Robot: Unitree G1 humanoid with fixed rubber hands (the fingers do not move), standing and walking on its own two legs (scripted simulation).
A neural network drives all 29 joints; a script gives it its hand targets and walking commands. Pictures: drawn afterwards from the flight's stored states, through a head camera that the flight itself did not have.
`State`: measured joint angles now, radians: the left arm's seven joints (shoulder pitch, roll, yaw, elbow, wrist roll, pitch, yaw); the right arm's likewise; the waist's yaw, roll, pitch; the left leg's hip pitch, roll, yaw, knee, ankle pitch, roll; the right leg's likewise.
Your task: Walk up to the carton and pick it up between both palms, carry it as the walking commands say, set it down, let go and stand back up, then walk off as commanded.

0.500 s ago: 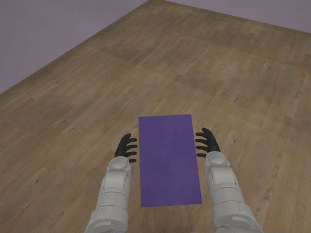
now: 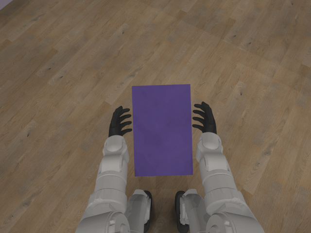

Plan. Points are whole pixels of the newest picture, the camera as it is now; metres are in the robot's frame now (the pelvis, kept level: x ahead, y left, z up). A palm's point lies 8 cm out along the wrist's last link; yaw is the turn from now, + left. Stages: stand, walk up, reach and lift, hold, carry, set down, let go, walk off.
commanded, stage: set down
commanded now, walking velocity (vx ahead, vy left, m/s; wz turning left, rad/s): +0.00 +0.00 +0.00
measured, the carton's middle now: (161, 128) +0.41 +0.02 -0.17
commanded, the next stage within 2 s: none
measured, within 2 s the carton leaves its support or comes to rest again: neither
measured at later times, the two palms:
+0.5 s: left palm (122, 133) +0.39 +0.14 -0.16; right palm (198, 127) +0.41 -0.10 -0.14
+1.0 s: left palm (127, 129) +0.43 +0.14 -0.24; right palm (194, 128) +0.43 -0.10 -0.22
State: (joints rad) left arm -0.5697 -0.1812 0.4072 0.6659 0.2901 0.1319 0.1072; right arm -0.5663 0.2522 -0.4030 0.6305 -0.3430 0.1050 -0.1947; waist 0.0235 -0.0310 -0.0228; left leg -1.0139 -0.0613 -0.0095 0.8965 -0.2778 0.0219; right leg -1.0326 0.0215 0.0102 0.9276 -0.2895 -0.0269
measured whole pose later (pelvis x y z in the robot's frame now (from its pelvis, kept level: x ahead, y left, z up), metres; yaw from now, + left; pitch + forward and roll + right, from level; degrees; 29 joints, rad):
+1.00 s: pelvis -0.01 +0.00 -0.15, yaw +2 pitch +41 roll +2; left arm -0.86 -0.10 0.41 0.70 0.21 0.18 0.17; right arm -0.85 0.19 -0.42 0.63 -0.25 0.15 -0.24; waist -0.01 -0.03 -0.14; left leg -1.77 -0.08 0.01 1.52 -0.47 0.02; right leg -1.77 0.04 0.02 1.55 -0.48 -0.02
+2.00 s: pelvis -0.04 +0.01 -0.27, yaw +1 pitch +43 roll +0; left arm -1.26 0.06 0.41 0.79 0.20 0.25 0.13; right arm -1.22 0.06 -0.46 0.70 -0.19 0.21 -0.21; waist -0.03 -0.02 0.14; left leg -2.18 -0.09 0.02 1.94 -0.50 0.02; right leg -2.17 0.05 0.00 1.95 -0.52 0.01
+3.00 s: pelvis -0.03 +0.00 -0.32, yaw +1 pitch +39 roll +0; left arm -1.45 0.20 0.38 0.92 0.15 0.21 0.00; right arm -1.47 -0.10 -0.43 0.92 -0.12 0.19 -0.10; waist -0.03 -0.02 0.35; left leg -2.24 -0.08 0.03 2.14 -0.58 0.02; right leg -2.24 0.08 -0.01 2.15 -0.59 0.00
